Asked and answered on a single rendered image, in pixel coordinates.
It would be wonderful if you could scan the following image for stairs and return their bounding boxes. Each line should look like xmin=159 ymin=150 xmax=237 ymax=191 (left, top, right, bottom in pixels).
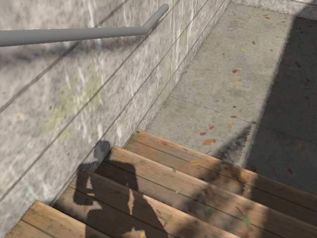
xmin=5 ymin=129 xmax=317 ymax=238

